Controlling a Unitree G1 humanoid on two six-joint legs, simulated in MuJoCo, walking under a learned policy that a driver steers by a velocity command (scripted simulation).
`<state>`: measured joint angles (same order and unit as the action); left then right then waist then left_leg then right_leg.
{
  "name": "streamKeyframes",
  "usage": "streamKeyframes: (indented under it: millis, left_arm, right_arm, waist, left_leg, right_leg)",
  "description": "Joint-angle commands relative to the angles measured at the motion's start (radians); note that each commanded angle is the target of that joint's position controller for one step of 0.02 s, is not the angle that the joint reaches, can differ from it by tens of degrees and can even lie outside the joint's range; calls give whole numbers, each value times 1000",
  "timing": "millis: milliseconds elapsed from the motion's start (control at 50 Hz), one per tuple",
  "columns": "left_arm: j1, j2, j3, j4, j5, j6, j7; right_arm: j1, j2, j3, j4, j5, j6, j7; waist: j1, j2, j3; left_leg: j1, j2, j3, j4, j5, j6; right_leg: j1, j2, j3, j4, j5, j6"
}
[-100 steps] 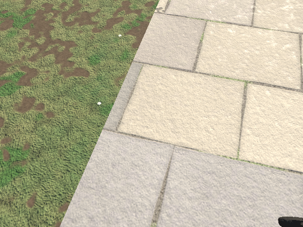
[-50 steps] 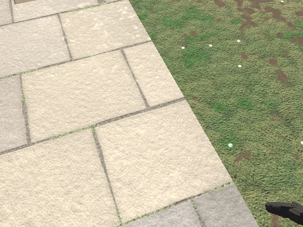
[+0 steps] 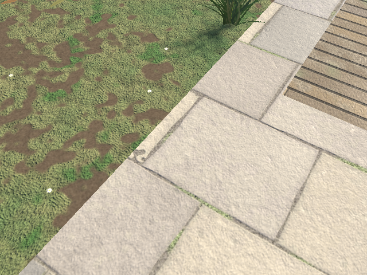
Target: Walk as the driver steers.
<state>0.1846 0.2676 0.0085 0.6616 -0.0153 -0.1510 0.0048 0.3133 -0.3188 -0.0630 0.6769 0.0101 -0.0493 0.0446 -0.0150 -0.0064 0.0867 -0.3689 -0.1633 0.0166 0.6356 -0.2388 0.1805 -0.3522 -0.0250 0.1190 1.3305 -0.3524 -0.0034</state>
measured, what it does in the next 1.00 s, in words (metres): walks ahead, turning right: right foot, then left foot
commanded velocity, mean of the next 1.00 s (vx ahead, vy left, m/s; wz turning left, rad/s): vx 0.35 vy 0.00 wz -0.30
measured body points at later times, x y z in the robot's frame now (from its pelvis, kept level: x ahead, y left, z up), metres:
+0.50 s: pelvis +0.38 -0.07 +0.01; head +0.44 -0.04 +0.46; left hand +0.48 +0.21 -0.11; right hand +0.57 -0.32 -0.08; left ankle +0.36 +0.07 -0.64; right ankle +0.50 -0.14 -0.72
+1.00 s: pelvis +0.49 +0.00 +0.02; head +0.53 +0.00 +0.47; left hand +0.73 +0.23 -0.08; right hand +0.55 -0.31 -0.05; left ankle +0.57 +0.08 -0.72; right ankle +0.43 -0.14 -0.63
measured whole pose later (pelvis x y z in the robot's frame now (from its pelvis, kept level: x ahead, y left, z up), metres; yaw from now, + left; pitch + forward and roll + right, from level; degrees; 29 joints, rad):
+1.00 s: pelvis +0.49 +0.00 +0.02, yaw -25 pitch +1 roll +0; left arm 0.26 0.37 0.10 0.61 -0.03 0.07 0.02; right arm 0.10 -0.25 -0.03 0.67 -0.03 0.01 -0.05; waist 0.00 -0.05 0.05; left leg -0.27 0.00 0.07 0.40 -0.14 0.04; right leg -0.58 -0.05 0.05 1.15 -0.34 0.13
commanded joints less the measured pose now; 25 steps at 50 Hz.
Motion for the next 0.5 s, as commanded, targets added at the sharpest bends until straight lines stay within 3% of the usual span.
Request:
streamKeyframes:
  millis: [20, 40, 80, 140, 180, 220, 240, 260, 280, 300, 320, 340, 360, 380, 400, 420, 440, 480, 500]
  left_arm:
    - [40, 170, 51, -77, 22, 0, 5]
    - [20, 159, 49, -82, 29, 10, 4]
    - [-110, 118, 34, -134, 47, 14, 3]
    - [-239, 51, 17, -175, 44, 6, -15]
    - [-274, 59, 24, -181, 38, -9, -30]
    - [-298, 77, 35, -188, 34, -14, -39]
    - [-282, 93, 44, -182, 31, -14, -39]
    - [-208, 122, 62, -159, 30, -14, -36]
    - [-72, 146, 78, -122, 28, -15, -33]
    - [136, 167, 84, -65, 23, -11, -34]
    - [207, 230, 79, -40, 44, -8, -43]
    - [246, 231, 87, -7, 25, -1, -63]
    - [184, 194, 91, -49, 12, 19, -61]
    - [78, 155, 78, -84, 2, 39, -52]
    - [22, 166, 74, -95, 5, 49, -47]
    - [20, 186, 82, -91, 10, 56, -38]
    - [13, 185, 83, -86, 19, 63, -32]
    - [-9, 160, 79, -78, 17, 75, -25]
    - [-5, 170, 83, -74, 16, 84, -18]
  right_arm:
    - [-47, -124, -38, -91, -5, -39, -18]
    - [-39, -107, -32, -78, 8, -37, -26]
    - [-14, -103, -29, -56, 21, -34, -46]
    - [22, -116, -35, -17, 21, -18, -66]
    - [118, -93, -30, 37, 17, -13, -70]
    - [168, -69, -21, 80, 18, -2, -77]
    - [172, -71, -21, 92, 12, 2, -80]
    - [159, -90, -26, 93, 1, 5, -81]
    - [111, -116, -31, 84, -7, 8, -78]
    - [44, -110, -26, 61, -26, 7, -72]
    - [216, 6, 3, 63, -46, 5, -63]
    - [396, -5, 24, 111, -12, 1, -39]
    - [279, -99, 9, 98, 1, 8, -36]
    - [51, -141, -2, 23, -12, 7, -42]
    - [-63, -129, -1, -22, -24, 7, -51]
    - [-100, -114, 0, -46, -38, 10, -59]
    - [-86, -95, 3, -49, -41, 13, -64]
    - [-51, -50, 16, -38, -36, 13, -77]
    - [-65, -34, 23, -40, -37, 11, -81]
  waist:
    - [69, -38, -46]
    - [70, -32, -18]
    - [27, -22, 40]
    - [-47, 23, 41]
    - [-112, 51, 13]
    - [-130, 90, 0]
    - [-116, 102, -17]
    - [-71, 118, -64]
    - [22, 126, -131]
    - [129, 122, -239]
    - [39, -211, -445]
    - [20, -376, -620]
    - [70, -198, -587]
    - [92, -35, -414]
    - [66, 43, -272]
    - [44, 59, -227]
    - [11, 25, -205]
    - [-29, -22, -192]
    - [-30, -33, -203]
  left_leg:
    - [186, 253, -574, -425, -96, 183]
    - [121, 233, -516, -432, -52, 172]
    - [-8, 176, -417, -446, 58, 151]
    - [-107, 116, -308, -407, 94, 68]
    - [-22, 149, -308, -369, 122, 34]
    - [151, 181, -313, -286, 207, 8]
    - [229, 199, -316, -239, 303, -5]
    - [295, 209, -312, -163, 497, -24]
    - [328, 204, -274, -18, 704, -59]
    - [272, 187, -223, 231, 727, -104]
    - [-6, 78, -174, 686, 11, -183]
    - [-241, 23, -182, 922, -390, -232]
    - [-284, 89, -220, 956, -306, -232]
    - [-295, 118, -187, 861, -233, -224]
    - [-318, 123, -165, 807, -214, -225]
    - [-291, 135, -164, 741, -197, -223]
    - [-236, 143, -167, 665, -194, -221]
    - [-179, 148, -154, 464, -220, -232]
    - [-149, 133, -138, 384, -217, -245]
  right_leg:
    - [-280, -59, 50, -137, 40, 29]
    - [-260, -67, 32, -211, 44, 45]
    - [-216, -41, -29, -402, 181, 77]
    - [-49, 20, -101, -705, 522, 85]
    - [-1, 31, -116, -803, 714, 68]
    - [-56, 30, -108, -871, 717, 33]
    - [-66, 41, -116, -882, 667, 14]
    - [-20, 72, -138, -872, 596, -8]
    - [87, 90, -166, -882, 590, -32]
    - [289, 30, -128, -846, 713, -61]
    - [682, -222, 206, -701, 1072, -229]
    - [916, -383, 659, -830, 918, -396]
    - [847, -333, 663, -884, 605, -357]
    - [639, -252, 524, -921, 513, -286]
    - [446, -218, 468, -952, 546, -270]
    - [332, -183, 430, -974, 600, -268]
    - [248, -140, 375, -992, 653, -256]
    - [147, -96, 301, -989, 765, -244]
    - [109, -90, 288, -983, 840, -253]
Keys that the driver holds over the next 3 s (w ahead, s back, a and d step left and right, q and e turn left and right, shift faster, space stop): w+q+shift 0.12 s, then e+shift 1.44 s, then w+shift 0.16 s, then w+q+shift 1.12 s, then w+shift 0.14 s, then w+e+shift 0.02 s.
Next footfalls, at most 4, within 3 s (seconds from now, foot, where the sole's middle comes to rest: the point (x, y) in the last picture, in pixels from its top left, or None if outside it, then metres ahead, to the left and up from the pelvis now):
0.30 right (223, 251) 0.54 -0.13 -0.75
0.74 left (168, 232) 0.61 0.06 -0.75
1.24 right None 0.44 -0.15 -0.75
1.68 left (199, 226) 0.64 -0.05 -0.75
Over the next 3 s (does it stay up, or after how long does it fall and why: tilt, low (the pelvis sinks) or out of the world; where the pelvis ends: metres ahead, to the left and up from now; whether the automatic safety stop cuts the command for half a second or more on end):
stays up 1.19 -0.67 -0.01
